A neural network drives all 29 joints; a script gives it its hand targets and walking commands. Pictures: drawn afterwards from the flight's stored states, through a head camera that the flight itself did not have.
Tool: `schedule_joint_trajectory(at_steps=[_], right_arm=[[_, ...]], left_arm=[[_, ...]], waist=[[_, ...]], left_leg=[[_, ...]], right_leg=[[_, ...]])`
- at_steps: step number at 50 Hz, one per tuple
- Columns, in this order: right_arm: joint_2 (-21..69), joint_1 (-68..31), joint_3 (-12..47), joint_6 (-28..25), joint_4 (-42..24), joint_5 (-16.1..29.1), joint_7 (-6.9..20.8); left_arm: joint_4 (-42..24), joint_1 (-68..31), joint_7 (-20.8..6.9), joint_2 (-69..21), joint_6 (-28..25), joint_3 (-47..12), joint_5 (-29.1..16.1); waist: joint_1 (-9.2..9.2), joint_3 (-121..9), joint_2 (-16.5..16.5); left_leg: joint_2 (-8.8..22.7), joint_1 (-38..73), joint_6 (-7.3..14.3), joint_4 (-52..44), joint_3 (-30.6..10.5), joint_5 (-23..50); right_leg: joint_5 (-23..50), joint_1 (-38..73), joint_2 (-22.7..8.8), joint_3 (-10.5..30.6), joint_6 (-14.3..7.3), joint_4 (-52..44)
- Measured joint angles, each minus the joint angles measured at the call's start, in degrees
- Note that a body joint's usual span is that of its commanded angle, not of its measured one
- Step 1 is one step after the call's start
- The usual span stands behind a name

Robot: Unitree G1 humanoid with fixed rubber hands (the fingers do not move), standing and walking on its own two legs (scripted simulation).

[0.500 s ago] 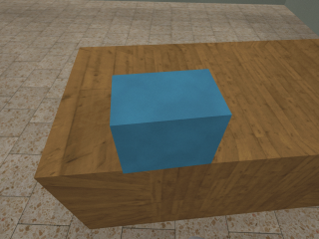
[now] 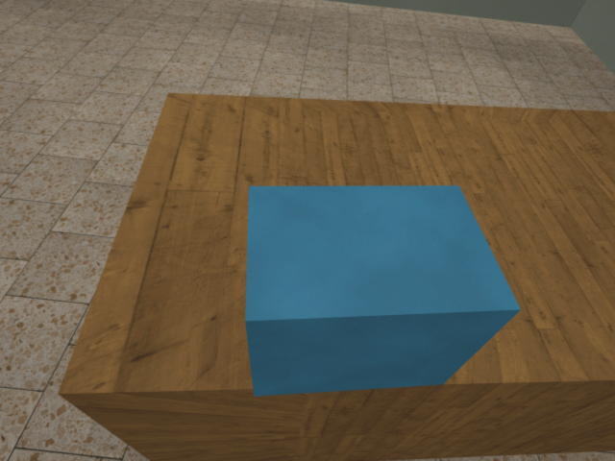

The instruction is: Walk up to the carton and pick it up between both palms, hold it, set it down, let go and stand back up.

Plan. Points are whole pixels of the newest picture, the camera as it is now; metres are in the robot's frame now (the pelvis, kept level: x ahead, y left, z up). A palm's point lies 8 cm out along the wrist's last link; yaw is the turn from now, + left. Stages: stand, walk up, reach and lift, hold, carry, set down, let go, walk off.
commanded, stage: walk up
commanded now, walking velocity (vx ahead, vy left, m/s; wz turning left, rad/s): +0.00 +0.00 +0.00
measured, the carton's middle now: (353, 293) +0.34 -0.06 +0.02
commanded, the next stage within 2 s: none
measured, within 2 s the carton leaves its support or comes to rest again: neither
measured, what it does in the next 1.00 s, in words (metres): steps on the spot: right foot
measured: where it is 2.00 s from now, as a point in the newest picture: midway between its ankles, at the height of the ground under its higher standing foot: outside the picture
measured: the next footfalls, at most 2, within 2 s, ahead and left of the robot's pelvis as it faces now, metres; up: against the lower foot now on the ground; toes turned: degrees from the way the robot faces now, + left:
right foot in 0.90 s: +0.09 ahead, -0.18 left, +0.00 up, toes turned -9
left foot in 1.26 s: +0.02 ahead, +0.08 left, +0.00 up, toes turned +3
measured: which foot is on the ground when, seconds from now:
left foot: down 0.00-0.92, up 0.94-1.00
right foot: down 0.00-0.60, up 0.62-0.88, down 0.90-1.00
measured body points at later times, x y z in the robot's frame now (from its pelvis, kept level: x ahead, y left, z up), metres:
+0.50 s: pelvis +0.04 +0.02 +0.00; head +0.05 +0.03 +0.45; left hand +0.02 +0.22 -0.17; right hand +0.01 -0.18 -0.16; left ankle -0.06 +0.10 -0.73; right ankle -0.02 -0.10 -0.73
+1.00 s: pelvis +0.05 -0.05 -0.03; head +0.10 -0.07 +0.42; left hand +0.13 +0.18 -0.17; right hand -0.01 -0.29 -0.19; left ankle -0.07 +0.09 -0.68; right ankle +0.05 -0.17 -0.73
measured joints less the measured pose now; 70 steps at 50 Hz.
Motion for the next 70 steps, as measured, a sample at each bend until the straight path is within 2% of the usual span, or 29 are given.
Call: schedule_joint_trajectory(at_steps=[2, 6, 10, 29, 30, 31, 34, 36, 38, 41, 43, 44, 45, 46, 47, 48, 51, 54, 56, 59, 61, 63, 64, 65, 66, 67, 68, 69, 70], right_arm=[[0.1, -0.4, 0.1, 0.0, 0.0, 0.4, -0.2], [0.1, -0.7, -0.1, -0.1, 0.1, 0.8, -1.1], [-0.5, 0.0, -0.1, 0.0, 0.6, 0.2, -0.7], [2.0, 4.0, 1.3, -0.5, 3.7, 0.0, -0.1], [2.1, 3.9, 1.1, -0.3, 3.2, -0.5, -0.1], [2.2, 3.7, 1.0, -0.4, 2.4, -0.8, -0.3], [2.2, 3.9, 0.8, -0.6, 0.8, -0.5, -1.4], [2.1, 5.4, 0.4, -0.1, 0.0, -0.9, -1.8], [1.7, 6.8, 0.1, 0.5, -0.3, -1.4, -1.9], [0.5, 8.1, -0.4, 1.3, 0.5, -1.4, -1.9], [-0.6, 8.0, -1.0, 1.7, 0.9, -1.2, -1.8], [-1.1, 7.9, -1.2, 1.8, 0.8, -1.1, -1.7], [-1.7, 7.6, -1.4, 1.9, 0.7, -0.9, -1.4], [-2.6, 7.0, -1.7, 2.0, 0.7, -0.5, -1.2], [-3.2, 6.4, -2.0, 2.2, 0.4, 0.0, -0.9], [-3.5, 6.0, -2.3, 2.7, -0.1, 0.4, -0.8], [-4.4, 3.4, -3.3, 4.5, -1.2, 0.6, 0.0], [-5.0, -0.5, -3.8, 4.7, -3.5, -0.2, 0.6], [-5.1, -3.6, -3.8, 4.7, -5.5, -0.4, 0.7], [-5.1, -7.7, -3.7, 4.0, -8.6, 0.3, 0.7], [-5.1, -9.5, -3.4, 3.6, -9.7, 0.7, 0.7], [-4.8, -10.7, -3.0, 3.5, -10.2, 1.1, 0.8], [-4.1, -11.5, -2.9, 3.2, -9.9, 1.2, 0.8], [-3.0, -12.0, -2.6, 2.8, -9.5, 1.1, 1.0], [-2.3, -11.8, -2.1, 2.5, -9.4, 0.9, 1.3], [-1.9, -11.1, -1.7, 2.1, -9.5, 0.7, 1.5], [-1.6, -10.1, -1.5, 1.8, -9.2, 0.6, 1.7], [-1.2, -8.7, -1.4, 1.8, -8.7, 0.4, 1.6], [-0.6, -7.4, -1.3, 2.0, -7.9, 0.4, 1.5]], left_arm=[[0.9, 1.2, -0.3, 0.1, -0.2, 0.2, 0.0], [2.6, 3.4, -0.4, -0.4, -0.1, 0.0, 0.2], [3.9, 5.0, -0.3, -1.7, -0.1, -0.6, -0.1], [6.0, 5.4, 0.5, -4.0, -0.6, -1.6, -0.5], [5.7, 5.3, 0.5, -3.8, -0.3, -1.2, -0.7], [5.3, 5.0, 0.4, -3.4, 0.3, -0.6, -0.8], [4.4, 4.7, 0.2, -0.9, 2.8, 0.6, -0.6], [4.0, 4.3, -0.1, 0.8, 4.5, 1.5, -0.2], [2.9, 3.3, -0.1, 2.1, 5.4, 2.2, 0.1], [-0.2, 1.5, -0.1, 2.4, 5.0, 2.2, -0.8], [-2.2, 0.4, -0.1, 1.7, 3.6, 1.7, -1.5], [-3.1, -0.2, -0.1, 1.4, 2.8, 1.5, -1.6], [-3.6, -0.9, -0.2, 0.9, 1.9, 1.3, -1.6], [-3.7, -1.9, -0.2, -0.1, 1.2, 1.0, -1.5], [-4.2, -2.6, -0.3, -0.9, 0.5, 0.6, -1.3], [-5.0, -2.8, -0.5, -1.3, 0.0, 0.3, -1.2], [-6.4, -2.3, -0.3, -2.2, -0.1, -0.3, -0.1], [-6.4, -2.2, 0.4, -2.6, 0.9, -0.6, 0.4], [-6.3, -2.3, 0.4, -2.5, 1.0, -0.8, 0.5], [-6.0, -2.8, 0.4, -1.9, 0.7, -0.9, 0.7], [-5.8, -3.3, 0.3, -1.2, 0.5, -0.7, 0.8], [-5.8, -3.4, 0.2, -0.2, 0.4, 0.1, 0.9], [-5.6, -3.7, 0.0, 0.8, 0.6, 0.5, 0.9], [-5.4, -3.7, -0.2, 2.1, 1.0, 1.0, 0.8], [-5.2, -3.5, -0.3, 3.0, 1.7, 1.3, 0.7], [-5.2, -3.1, -0.1, 3.4, 2.6, 1.6, 0.6], [-5.0, -2.6, -0.2, 3.7, 3.4, 1.7, 0.6], [-4.7, -2.2, -0.6, 3.9, 4.0, 1.8, 0.6], [-4.5, -1.6, -1.3, 4.1, 4.3, 2.0, 0.5]], waist=[[0.76, -0.1, 0.4], [0.69, -0.2, 1.4], [0.76, -0.2, 2.4], [0.06, -0.8, 1.7], [-0.34, -0.7, 1.7], [-0.97, 0.0, 1.9], [-2.49, 1.4, 1.5], [-3.14, 1.2, 0.9], [-3.47, 1.1, 0.1], [-1.78, 1.7, 0.2], [-0.37, 2.6, 0.8], [-0.23, 3.2, 1.2], [-0.47, 3.9, 2.2], [-1.3, 5.1, 4.6], [-2.24, 5.8, 6.0], [-2.4, 5.7, 6.2], [-0.8, 4.7, 4.5], [-0.71, 4.0, 3.8], [-0.16, 4.3, 3.2], [-0.29, 4.9, 2.7], [-0.16, 5.3, 2.2], [0.39, 5.3, 1.1], [0.92, 6.1, -0.9], [1.87, 6.9, -3.6], [2.61, 6.9, -5.0], [2.44, 6.5, -4.7], [1.63, 5.8, -3.8], [1.18, 5.0, -3.3], [1.74, 4.1, -3.3]], left_leg=[[-0.3, 1.7, 0.1, -2.0, 0.6, 0.5], [-1.0, 3.5, 0.7, -4.2, 0.7, 0.9], [-1.5, 4.9, 1.2, -5.5, 0.8, 0.8], [-3.2, 7.5, 1.9, -9.3, 1.4, 1.4], [-3.1, 6.7, 1.9, -8.3, 1.3, 1.0], [-2.5, 5.4, 1.8, -6.0, 1.2, 0.1], [-0.3, 3.2, 1.4, -0.1, 1.5, -3.2], [1.0, 2.3, 0.8, 2.5, 1.5, -4.8], [1.8, 1.4, -0.1, 4.5, 1.2, -6.0], [2.8, 1.3, -1.3, 6.0, 1.8, -7.3], [3.1, 1.3, -2.1, 7.1, 3.0, -8.3], [3.2, 0.9, -2.6, 8.4, 3.2, -9.1], [3.7, 0.1, -3.0, 10.4, 2.7, -10.1], [5.0, -1.1, -3.2, 13.4, 1.1, -10.9], [5.0, -3.2, -3.2, 17.6, -0.9, -11.7], [3.5, -5.5, -3.1, 22.6, -2.3, -13.8], [-0.8, -10.5, -3.3, 35.9, -3.2, -17.2], [-2.0, -14.4, -3.2, 42.8, -4.4, -15.3], [-1.6, -15.3, -3.5, 41.2, -4.2, -14.1], [-0.9, -15.5, -3.8, 33.2, -4.2, -13.5], [-0.1, -14.6, -3.6, 25.5, -3.8, -12.4], [0.8, -11.9, -3.1, 15.0, -3.3, -7.5], [0.1, -10.9, -2.3, 12.1, -2.3, -2.7], [-1.1, -10.0, -1.3, 11.1, -0.7, -1.2], [-1.3, -9.9, -0.5, 10.9, 0.3, -1.0], [-0.6, -10.4, 0.1, 11.2, 0.0, -1.3], [0.0, -10.7, 0.4, 11.1, -1.2, -1.4], [0.2, -10.3, 0.6, 9.9, -2.1, -0.9], [0.2, -9.3, 0.6, 7.7, -2.0, 0.0]], right_leg=[[0.4, 1.2, -0.1, 0.6, 0.3, -1.3], [0.3, 2.7, -0.7, 0.7, 0.9, -2.6], [0.0, 3.8, -1.1, 0.9, 1.5, -3.4], [-1.3, 4.4, -2.6, 1.6, 2.5, -3.2], [-1.5, 3.1, -2.7, 1.3, 2.7, -1.2], [-4.6, 0.8, -2.5, 1.0, 3.1, 3.8], [-13.4, -7.1, -1.0, 1.3, 4.0, 22.3], [-14.9, -11.4, -0.5, 2.2, 4.4, 32.0], [-14.1, -14.4, -0.5, 3.7, 4.9, 37.8], [-13.3, -14.9, -1.8, 5.2, 4.9, 33.6], [-10.6, -13.3, -2.8, 5.7, 4.1, 23.8], [-7.1, -11.9, -3.3, 5.6, 3.8, 18.1], [-2.5, -10.5, -3.2, 4.9, 3.5, 13.7], [-2.0, -9.9, -2.4, 3.2, 3.0, 13.6], [-3.0, -9.8, -2.4, 1.8, 2.5, 14.5], [-4.3, -10.4, -3.2, 1.3, 2.2, 15.7], [-5.7, -11.1, -5.2, 2.3, 1.6, 16.9], [-4.5, -10.7, -5.7, 1.5, 1.5, 15.0], [-3.3, -10.9, -5.4, 1.5, 1.4, 13.7], [-1.7, -11.4, -5.1, 0.4, 1.5, 12.3], [-1.0, -12.0, -5.2, -0.7, 1.8, 12.0], [-0.5, -13.2, -5.1, -1.1, 2.3, 12.6], [-0.5, -13.8, -5.9, -0.1, 2.7, 13.5], [-0.6, -14.4, -6.8, 1.8, 2.3, 14.8], [-5.0, -15.7, -6.2, 3.5, 2.0, 17.8], [-10.5, -16.8, -4.5, 4.5, 2.0, 22.1], [-12.8, -17.0, -2.9, 4.8, 1.6, 25.2], [-13.0, -16.5, -1.7, 5.6, 1.2, 27.1], [-11.6, -15.9, -0.8, 7.2, 0.7, 28.5]])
